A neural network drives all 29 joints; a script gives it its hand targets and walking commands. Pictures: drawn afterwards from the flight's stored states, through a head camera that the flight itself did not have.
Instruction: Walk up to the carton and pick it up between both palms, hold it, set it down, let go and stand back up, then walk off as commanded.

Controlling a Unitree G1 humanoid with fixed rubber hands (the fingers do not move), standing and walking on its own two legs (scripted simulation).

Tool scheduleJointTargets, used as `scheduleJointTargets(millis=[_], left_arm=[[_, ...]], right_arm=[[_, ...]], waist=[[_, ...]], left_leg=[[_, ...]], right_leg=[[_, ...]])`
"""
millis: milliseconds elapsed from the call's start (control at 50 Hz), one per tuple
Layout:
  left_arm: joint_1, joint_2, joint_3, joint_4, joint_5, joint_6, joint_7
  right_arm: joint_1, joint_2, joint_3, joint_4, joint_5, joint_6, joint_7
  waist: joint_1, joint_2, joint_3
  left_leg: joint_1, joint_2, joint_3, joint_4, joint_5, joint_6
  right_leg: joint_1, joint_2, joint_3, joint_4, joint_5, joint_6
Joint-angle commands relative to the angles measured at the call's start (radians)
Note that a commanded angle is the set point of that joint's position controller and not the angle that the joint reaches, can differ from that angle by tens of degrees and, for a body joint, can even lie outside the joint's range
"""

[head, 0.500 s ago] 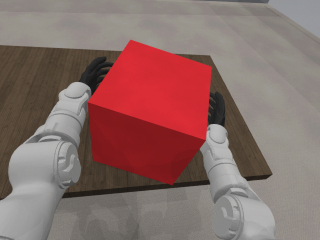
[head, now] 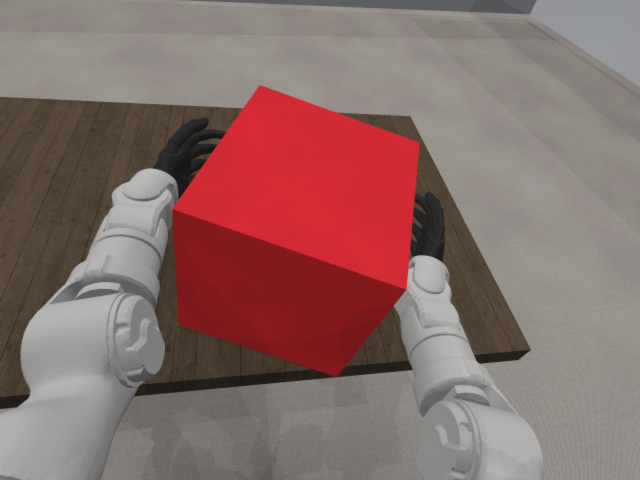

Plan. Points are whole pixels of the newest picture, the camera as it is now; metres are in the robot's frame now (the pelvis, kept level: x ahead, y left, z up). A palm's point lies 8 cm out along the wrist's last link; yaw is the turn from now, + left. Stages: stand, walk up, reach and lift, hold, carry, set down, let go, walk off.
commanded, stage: reach and lift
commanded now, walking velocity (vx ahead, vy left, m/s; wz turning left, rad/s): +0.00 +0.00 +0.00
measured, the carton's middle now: (298, 233) +0.44 -0.01 +0.05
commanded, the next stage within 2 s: none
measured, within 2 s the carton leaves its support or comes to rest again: neither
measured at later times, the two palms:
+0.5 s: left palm (179, 172) +0.43 +0.13 +0.17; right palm (454, 251) +0.35 -0.19 +0.13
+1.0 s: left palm (172, 155) +0.41 +0.13 +0.20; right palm (464, 235) +0.35 -0.19 +0.15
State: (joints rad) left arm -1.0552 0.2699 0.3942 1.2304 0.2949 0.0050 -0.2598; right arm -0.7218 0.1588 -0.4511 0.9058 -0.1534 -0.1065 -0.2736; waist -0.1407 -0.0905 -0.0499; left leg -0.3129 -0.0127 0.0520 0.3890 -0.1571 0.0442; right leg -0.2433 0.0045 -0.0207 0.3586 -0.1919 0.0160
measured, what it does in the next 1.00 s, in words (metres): stands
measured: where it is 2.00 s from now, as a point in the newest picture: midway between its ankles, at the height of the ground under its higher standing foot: outside the picture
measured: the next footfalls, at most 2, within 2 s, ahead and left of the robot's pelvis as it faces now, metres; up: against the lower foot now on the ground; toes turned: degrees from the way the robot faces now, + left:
none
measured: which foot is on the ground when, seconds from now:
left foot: down 0.00-1.00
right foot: down 0.00-1.00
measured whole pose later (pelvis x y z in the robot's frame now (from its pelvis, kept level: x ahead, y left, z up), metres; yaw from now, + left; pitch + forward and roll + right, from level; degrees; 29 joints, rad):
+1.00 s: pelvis -0.02 -0.02 +0.00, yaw +0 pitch -3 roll +1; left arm -0.92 0.17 0.36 0.73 0.29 0.42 -0.23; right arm -0.71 0.11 -0.36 0.71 -0.13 0.14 -0.21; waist -0.11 -0.09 -0.03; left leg -0.13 -0.01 0.05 0.28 -0.10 0.02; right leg -0.11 0.00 -0.02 0.35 -0.19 0.01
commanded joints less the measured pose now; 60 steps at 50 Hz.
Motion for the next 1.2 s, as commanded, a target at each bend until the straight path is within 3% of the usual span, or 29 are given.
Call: scheduleJointTargets(millis=[0,240,360,520,740,960,1060,1180], left_arm=[[-0.411,-0.524,-0.150,-0.148,-0.034,-0.011,-0.048],[-0.354,-0.559,-0.197,-0.317,-0.054,0.074,-0.027],[-0.323,-0.536,-0.160,-0.357,-0.018,0.151,-0.039],[-0.380,-0.531,-0.160,-0.416,-0.022,0.205,-0.042],[-0.343,-0.555,-0.186,-0.502,-0.022,0.306,-0.018],[-0.303,-0.615,-0.268,-0.691,-0.050,0.398,0.009],[-0.274,-0.619,-0.269,-0.733,-0.040,0.448,0.014],[-0.303,-0.625,-0.270,-0.760,-0.039,0.498,0.028]], right_arm=[[-0.664,0.453,0.316,-0.332,-0.133,-0.090,0.146],[-0.685,0.421,0.449,-0.452,-0.029,-0.035,0.172],[-0.683,0.402,0.464,-0.456,-0.003,0.037,0.183],[-0.746,0.403,0.458,-0.474,0.007,0.081,0.193],[-0.799,0.340,0.504,-0.488,0.085,0.125,0.213],[-0.830,0.321,0.591,-0.598,0.203,0.136,0.212],[-0.823,0.300,0.603,-0.589,0.233,0.155,0.208],[-0.859,0.264,0.590,-0.559,0.254,0.176,0.221]], waist=[[0.091,0.128,-0.524],[0.156,0.145,-0.528],[0.186,0.113,-0.391],[0.181,0.107,-0.325],[0.196,0.115,-0.302],[0.188,0.134,-0.437],[0.188,0.120,-0.391],[0.186,0.129,-0.341]], left_leg=[[0.356,0.035,0.053,-0.012,0.337,-0.054],[0.411,0.024,0.047,-0.013,0.446,-0.053],[0.350,0.010,0.063,-0.074,0.289,-0.027],[0.308,0.006,0.068,-0.129,0.134,-0.019],[0.396,0.016,0.049,-0.130,0.189,-0.014],[0.512,0.014,0.015,-0.049,0.437,-0.031],[0.512,0.013,0.007,-0.050,0.417,-0.025],[0.508,0.020,0.006,-0.067,0.343,-0.022]], right_leg=[[0.239,-0.002,-0.052,-0.036,0.409,0.027],[0.276,0.010,-0.046,-0.043,0.448,0.024],[0.314,0.004,-0.036,-0.063,0.361,0.030],[0.316,0.004,-0.033,-0.074,0.242,0.028],[0.266,0.021,-0.056,-0.098,0.164,0.018],[0.254,0.038,-0.063,-0.093,0.301,0.023],[0.246,0.037,-0.063,-0.103,0.288,0.023],[0.207,0.040,-0.066,-0.115,0.182,0.014]])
